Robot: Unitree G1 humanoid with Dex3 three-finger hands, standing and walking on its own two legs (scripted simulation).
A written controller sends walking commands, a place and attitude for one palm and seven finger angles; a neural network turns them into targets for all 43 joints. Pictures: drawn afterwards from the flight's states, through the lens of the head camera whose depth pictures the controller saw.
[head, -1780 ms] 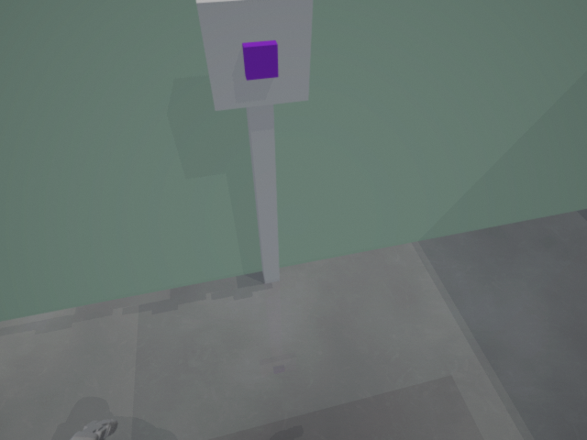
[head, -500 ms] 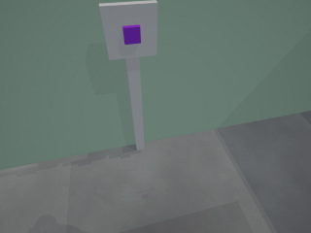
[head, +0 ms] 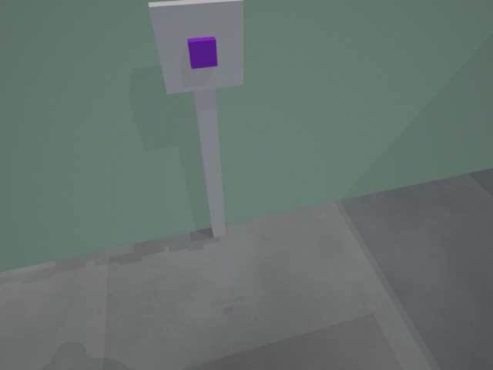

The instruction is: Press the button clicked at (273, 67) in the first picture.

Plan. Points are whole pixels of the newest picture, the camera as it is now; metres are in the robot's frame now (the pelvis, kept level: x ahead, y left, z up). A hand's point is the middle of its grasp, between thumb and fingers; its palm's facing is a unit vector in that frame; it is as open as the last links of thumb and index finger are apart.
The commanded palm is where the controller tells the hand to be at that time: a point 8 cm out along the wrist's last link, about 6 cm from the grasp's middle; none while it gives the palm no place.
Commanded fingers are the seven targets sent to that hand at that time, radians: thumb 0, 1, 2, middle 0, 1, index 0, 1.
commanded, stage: walk to a spot facing it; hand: left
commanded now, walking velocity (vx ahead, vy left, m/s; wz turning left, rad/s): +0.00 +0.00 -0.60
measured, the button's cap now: (202, 52) +0.79 +0.17 +0.14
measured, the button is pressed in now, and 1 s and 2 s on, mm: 0 0 0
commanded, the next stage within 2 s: none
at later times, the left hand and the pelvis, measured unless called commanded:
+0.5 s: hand out of the picture +0.04 +0.17 -0.17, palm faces -0.17 -0.96 -0.24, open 7.4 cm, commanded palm none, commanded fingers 0.00 0.90 0.90 -0.20 -0.30 -0.20 -0.30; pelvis -0.03 -0.01 +0.00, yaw -14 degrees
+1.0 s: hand out of the picture +0.15 +0.16 -0.17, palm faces -0.52 -0.82 -0.23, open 7.4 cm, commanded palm none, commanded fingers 0.00 0.90 0.90 -0.20 -0.30 -0.20 -0.30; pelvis -0.05 +0.03 -0.01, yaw -34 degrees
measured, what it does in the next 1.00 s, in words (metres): steps on the spot, turning right: left foot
